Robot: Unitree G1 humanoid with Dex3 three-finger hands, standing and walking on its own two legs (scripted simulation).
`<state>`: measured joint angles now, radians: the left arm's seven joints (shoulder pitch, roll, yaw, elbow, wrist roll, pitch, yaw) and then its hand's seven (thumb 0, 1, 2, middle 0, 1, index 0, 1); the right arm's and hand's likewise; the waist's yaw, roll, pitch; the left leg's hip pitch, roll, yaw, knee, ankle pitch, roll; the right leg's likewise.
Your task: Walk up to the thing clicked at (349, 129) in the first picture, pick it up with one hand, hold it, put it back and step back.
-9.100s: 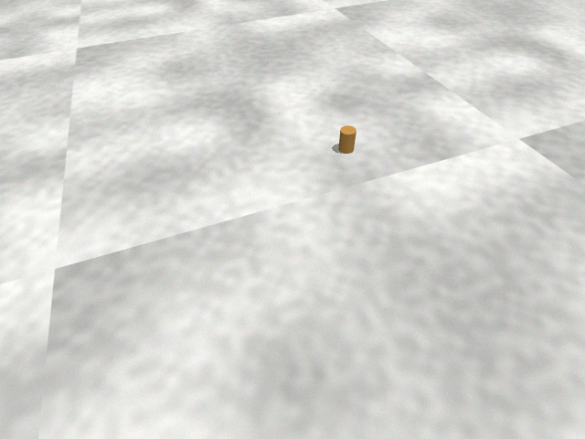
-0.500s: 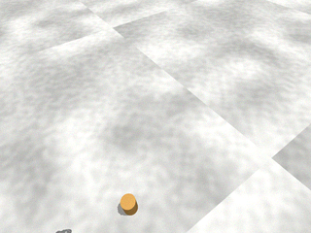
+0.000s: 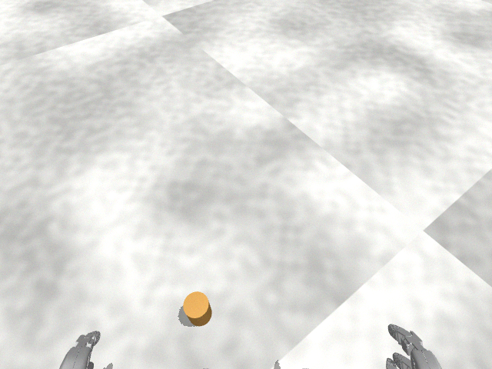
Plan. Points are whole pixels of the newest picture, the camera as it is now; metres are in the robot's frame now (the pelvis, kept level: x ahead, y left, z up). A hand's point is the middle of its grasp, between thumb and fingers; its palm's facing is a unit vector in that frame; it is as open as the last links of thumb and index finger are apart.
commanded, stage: go down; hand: left
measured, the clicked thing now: (198, 309) +0.39 +0.18 -0.67
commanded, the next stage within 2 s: none
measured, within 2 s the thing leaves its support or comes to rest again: neither
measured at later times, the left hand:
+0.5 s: hand out of the picture +0.14 +0.26 -0.15, palm faces +0.03 -0.93 -0.36, open 16.6 cm
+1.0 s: hand (110, 333) +0.24 +0.32 -0.26, palm faces +0.06 -0.96 -0.26, open 17.1 cm
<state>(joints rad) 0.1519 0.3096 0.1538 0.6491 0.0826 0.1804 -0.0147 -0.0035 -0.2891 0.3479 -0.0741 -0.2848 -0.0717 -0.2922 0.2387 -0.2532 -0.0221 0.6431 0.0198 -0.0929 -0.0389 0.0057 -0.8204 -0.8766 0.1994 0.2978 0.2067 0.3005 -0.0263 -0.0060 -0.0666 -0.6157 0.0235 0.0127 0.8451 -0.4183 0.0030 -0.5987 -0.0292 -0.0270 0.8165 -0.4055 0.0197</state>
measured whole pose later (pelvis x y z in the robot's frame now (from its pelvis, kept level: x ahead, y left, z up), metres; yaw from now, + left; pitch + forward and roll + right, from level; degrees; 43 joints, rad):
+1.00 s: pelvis -0.05 +0.00 -0.19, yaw -1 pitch +31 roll -3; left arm -0.13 0.54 0.48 0.73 -0.08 -0.26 -0.37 -0.01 -0.46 0.09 -0.06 -0.07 -0.06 -0.07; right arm 0.13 -0.30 -0.01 0.63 -0.01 -0.18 -0.03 0.01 -0.87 -0.89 0.20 0.30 0.21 0.30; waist -0.04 0.00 -0.18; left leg -1.59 0.04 -0.04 1.73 -0.68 0.00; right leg -1.55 -0.03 -0.05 1.69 -0.66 0.01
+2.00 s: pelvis -0.10 +0.00 -0.34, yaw -4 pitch +32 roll -6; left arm -0.53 0.83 0.75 1.05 -0.18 -0.42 -0.72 -0.02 -0.60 0.07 -0.03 -0.10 -0.05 -0.09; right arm 0.10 -0.35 0.10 0.69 -0.04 -0.18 -0.02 0.00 -0.89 -0.90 0.20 0.30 0.21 0.30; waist -0.08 -0.03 -0.11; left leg -2.10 0.03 -0.10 2.22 -0.69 0.00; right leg -2.04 -0.02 -0.07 2.15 -0.67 0.01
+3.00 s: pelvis -0.10 +0.01 -0.37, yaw -6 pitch +30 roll -9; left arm -0.58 0.92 0.80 1.05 -0.23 -0.42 -0.79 -0.02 -0.59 0.06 -0.03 -0.09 -0.05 -0.08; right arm 0.10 -0.38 0.15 0.67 -0.04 -0.17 -0.02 0.00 -0.90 -0.90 0.20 0.30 0.21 0.30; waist -0.11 -0.04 -0.06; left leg -2.17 0.02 -0.13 2.32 -0.69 0.02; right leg -2.08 -0.02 -0.10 2.22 -0.67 0.03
